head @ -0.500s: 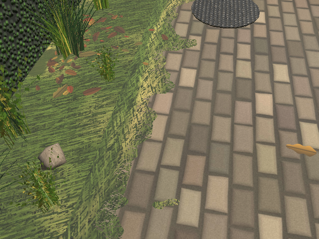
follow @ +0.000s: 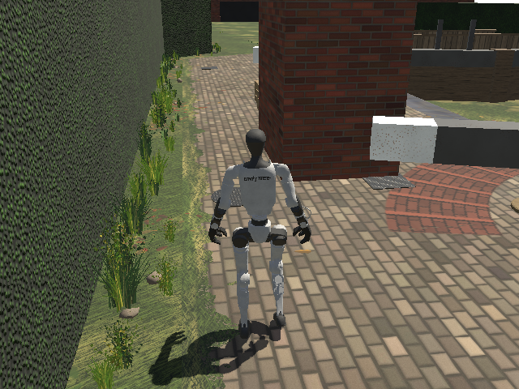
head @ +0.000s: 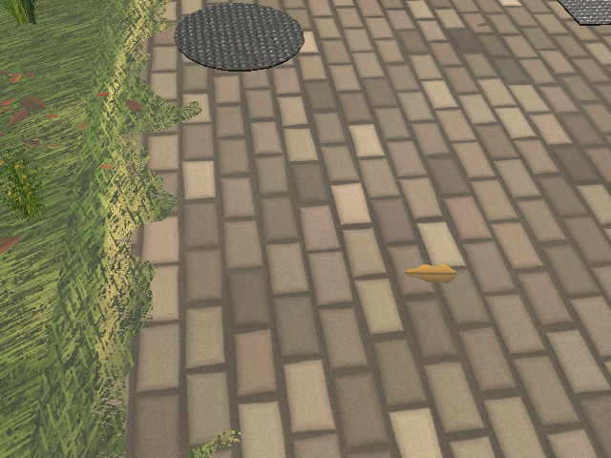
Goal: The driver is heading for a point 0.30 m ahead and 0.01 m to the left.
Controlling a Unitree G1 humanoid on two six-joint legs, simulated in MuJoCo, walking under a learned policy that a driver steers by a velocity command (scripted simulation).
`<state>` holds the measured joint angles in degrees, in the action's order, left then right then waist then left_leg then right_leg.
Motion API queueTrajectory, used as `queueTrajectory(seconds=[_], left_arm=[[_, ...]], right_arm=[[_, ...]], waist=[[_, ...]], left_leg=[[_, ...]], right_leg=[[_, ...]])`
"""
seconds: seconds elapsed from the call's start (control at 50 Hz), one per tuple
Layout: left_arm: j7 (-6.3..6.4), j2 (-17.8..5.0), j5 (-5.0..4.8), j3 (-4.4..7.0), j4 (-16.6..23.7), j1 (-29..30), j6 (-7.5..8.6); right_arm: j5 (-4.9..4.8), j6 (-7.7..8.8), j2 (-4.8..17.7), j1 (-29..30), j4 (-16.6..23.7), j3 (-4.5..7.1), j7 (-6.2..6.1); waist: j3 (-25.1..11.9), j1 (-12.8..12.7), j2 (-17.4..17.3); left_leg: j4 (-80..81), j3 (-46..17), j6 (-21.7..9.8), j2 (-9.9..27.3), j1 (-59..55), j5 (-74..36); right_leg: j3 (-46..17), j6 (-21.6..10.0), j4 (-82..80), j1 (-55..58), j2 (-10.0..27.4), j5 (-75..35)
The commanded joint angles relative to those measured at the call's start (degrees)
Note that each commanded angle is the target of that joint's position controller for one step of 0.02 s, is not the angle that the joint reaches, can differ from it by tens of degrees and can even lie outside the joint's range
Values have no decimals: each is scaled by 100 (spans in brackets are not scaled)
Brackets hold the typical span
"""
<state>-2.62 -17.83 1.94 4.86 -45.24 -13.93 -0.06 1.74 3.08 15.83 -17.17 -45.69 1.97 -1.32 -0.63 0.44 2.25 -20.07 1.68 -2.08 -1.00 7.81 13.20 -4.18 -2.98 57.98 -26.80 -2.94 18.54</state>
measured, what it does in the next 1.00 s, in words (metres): walks ahead: right foot, then left foot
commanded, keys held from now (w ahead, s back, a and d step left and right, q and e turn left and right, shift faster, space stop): w+e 0.08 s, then w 0.06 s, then no key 0.86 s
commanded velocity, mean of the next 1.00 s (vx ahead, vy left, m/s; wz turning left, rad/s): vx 0.17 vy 0.00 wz -0.18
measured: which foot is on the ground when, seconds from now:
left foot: down 0.00-0.30, up 0.32-0.72, down 0.74-1.00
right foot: up 0.00-0.30, down 0.32-1.00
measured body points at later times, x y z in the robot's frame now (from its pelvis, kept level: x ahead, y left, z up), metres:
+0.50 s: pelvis +0.19 -0.06 -0.01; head +0.24 -0.08 +0.44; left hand +0.35 +0.16 -0.13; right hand +0.19 -0.31 -0.16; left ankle +0.17 +0.09 -0.68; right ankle +0.25 -0.13 -0.75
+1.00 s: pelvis +0.25 -0.05 +0.00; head +0.26 -0.05 +0.45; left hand +0.31 +0.18 -0.16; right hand +0.24 -0.28 -0.16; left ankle +0.26 +0.06 -0.75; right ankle +0.25 -0.13 -0.75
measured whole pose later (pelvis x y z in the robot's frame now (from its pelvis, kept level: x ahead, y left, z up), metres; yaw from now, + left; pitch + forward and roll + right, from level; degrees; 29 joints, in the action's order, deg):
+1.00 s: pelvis +0.25 -0.05 +0.00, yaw -9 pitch -2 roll +0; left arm 1.8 -10.8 0.5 0.3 -61.0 -14.9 0.6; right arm 0.5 0.5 9.9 -14.7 -61.2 0.0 -2.2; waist 1.5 -0.4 0.1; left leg -22.5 1.0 -0.9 -0.4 8.0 13.0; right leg 2.1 -3.5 21.1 -8.7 -3.1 10.9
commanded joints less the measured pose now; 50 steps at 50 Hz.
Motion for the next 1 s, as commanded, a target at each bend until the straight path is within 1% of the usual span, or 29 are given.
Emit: queueTrajectory(seconds=[0.02,0.12,0.2,0.24,0.26,0.28,0.3,0.32,0.34,0.36,0.38,0.4,0.42,0.44,0.46,0.5,0.54,0.6,0.64,0.68,0.7,0.72,0.74,0.76,0.78,0.8,0.84,0.92,1.0], left_arm=[[-145,-313,22,35,401,281,25],[-218,-126,39,-71,711,1138,-3],[-242,159,67,-249,881,1660,79],[-177,156,72,-276,831,1547,119],[-120,79,80,-257,714,1218,153],[-61,-40,108,-215,481,580,214],[9,-171,178,-169,211,-156,296],[91,-552,279,-90,17,-880,350],[150,-1066,159,8,7,-954,342],[229,-907,-219,67,-23,-1141,264],[270,-620,-242,-50,-18,-481,266],[288,-149,-211,-192,8,-30,267],[313,55,-207,-271,-12,191,277],[330,154,-211,-322,-48,347,271],[324,151,-156,-345,-84,362,303],[304,5,-106,-324,-193,345,369],[287,-5,-79,-338,-282,363,375],[301,-45,-55,-331,-448,186,277],[320,-57,-42,-323,-541,116,202],[353,-41,-67,-332,-608,151,143],[373,-19,-103,-347,-629,205,123],[387,49,-102,-371,-691,81,126],[385,160,-100,-400,-715,-37,147],[363,315,-185,-396,-828,-463,126],[383,205,-143,-385,-999,-442,98],[399,123,-138,-351,-1050,-363,93],[407,54,-136,-325,-1136,-289,94],[440,226,-145,-375,-1350,-287,110],[475,281,-144,-394,-1539,-313,94]], right_arm=[[-21,200,664,-141,227,160,30],[-13,247,531,-694,-54,139,116],[-57,226,571,-705,-254,115,113],[-99,176,665,-914,-460,119,89],[-120,156,741,-901,-523,131,70],[-143,130,791,-857,-560,137,49],[-202,115,795,-796,-569,126,35],[-208,136,556,-852,-382,45,39],[-410,70,-154,-1728,-300,-139,101],[-285,-45,572,-1356,-497,83,24],[-303,-45,417,-900,-356,50,45],[-207,-37,290,-641,-362,0,45],[-105,-100,296,-550,-411,20,51],[-10,-209,222,-801,-517,12,74],[18,-288,116,-944,-619,6,87],[-19,-379,-63,-1058,-705,-18,94],[-12,-451,-51,-800,-713,-11,56],[-5,-542,13,-321,-709,0,-9],[-27,-550,17,-107,-732,-5,-35],[-33,-506,-45,-79,-815,-29,-62],[-22,-463,-97,-169,-892,-51,-79],[2,-400,-28,-194,-933,-59,-101],[47,-318,156,-307,-973,-50,-124],[-57,-282,409,33,-1027,-6,-111],[-99,-244,108,165,-1031,-69,-56],[-110,-208,4,195,-1058,-100,-35],[-127,-205,19,103,-1180,-96,-69],[-124,-221,-49,2,-1368,-107,-93],[-121,-228,-73,-26,-1516,-121,-107]], waist=[[470,77,-837],[641,296,-750],[734,290,-827],[538,247,-978],[340,90,-1056],[0,-191,-1021],[-405,-570,-825],[-1127,-767,-338],[-2386,-359,972],[-2657,-633,76],[-1683,-370,323],[-868,-214,101],[-448,-54,67],[-337,160,124],[-353,242,104],[-473,356,165],[-388,324,267],[-183,115,431],[10,28,388],[175,72,245],[214,160,117],[250,160,-76],[204,90,-342],[388,-346,-1013],[358,-245,-841],[373,-200,-706],[297,-135,-669],[291,-84,-350],[304,-67,-279]], left_leg=[[1346,-1160,-495,1402,-675,301],[1284,-419,-635,1447,-903,-1156],[942,290,-542,1285,-550,-3067],[453,360,-478,1334,-710,-4515],[16,369,-418,1326,-842,-5283],[-703,397,-335,1259,-896,-5506],[-1670,584,-198,1102,-507,-4978],[-3047,636,-66,869,624,-2465],[-5239,374,127,-33,2152,2605],[-5516,-512,95,43,1942,2089],[-5381,-557,85,241,2163,1749],[-4877,-473,96,419,2208,1467],[-4511,-445,126,515,1988,1251],[-4203,-374,180,514,1473,1077],[-4023,-303,204,420,1068,924],[-3632,-216,261,333,758,780],[-3051,-194,263,338,691,648],[-2365,-145,235,321,617,512],[-2008,-143,202,295,560,504],[-1359,-109,135,243,323,358],[-769,-82,86,228,-6,28],[-236,-333,44,412,-290,-346],[69,-862,-33,903,-493,-686],[102,-1192,-228,1100,158,-733],[215,-1139,-212,1066,629,-442],[212,-940,-97,879,710,-397],[195,-753,-8,690,496,-506],[138,-721,-60,702,180,-778],[135,-701,-76,695,146,-884]], right_leg=[[-42,104,616,-1567,388,-638],[79,242,-148,-1963,412,-1079],[808,130,-1863,-821,283,-1247],[1033,-57,-2287,-125,82,-1210],[1058,-195,-2483,275,-78,-1169],[1002,-337,-2832,934,-218,-1355],[880,-463,-3392,2020,-141,-2173],[-94,-649,-3026,3603,1000,-3812],[-2417,-1824,-2602,5377,3098,-6948],[-2082,-1843,-2719,4765,2690,-7163],[-1430,-1687,-3118,3943,2413,-6651],[-1027,-1407,-3475,3102,2090,-5992],[-760,-1169,-3723,2508,1825,-5627],[-440,-1011,-3944,1904,1620,-5358],[-234,-954,-3987,1576,1519,-5524],[-20,-993,-4078,1328,1444,-5408],[13,-938,-4217,1133,1366,-4438],[-203,-865,-4464,927,1308,-2245],[-438,-870,-4576,798,1339,-1054],[-596,-814,-4487,706,1332,-460],[-610,-695,-4360,603,1279,-355],[-638,-487,-4267,512,1202,-341],[-533,-288,-3998,498,1026,-448],[-60,-149,-4033,850,484,-434],[-8,-94,-4004,1551,465,-685],[-79,-103,-3989,1788,548,-962],[-143,-144,-3962,1874,663,-1215],[-122,-98,-4040,1767,691,-1319],[-104,-79,-4034,1846,707,-1440]])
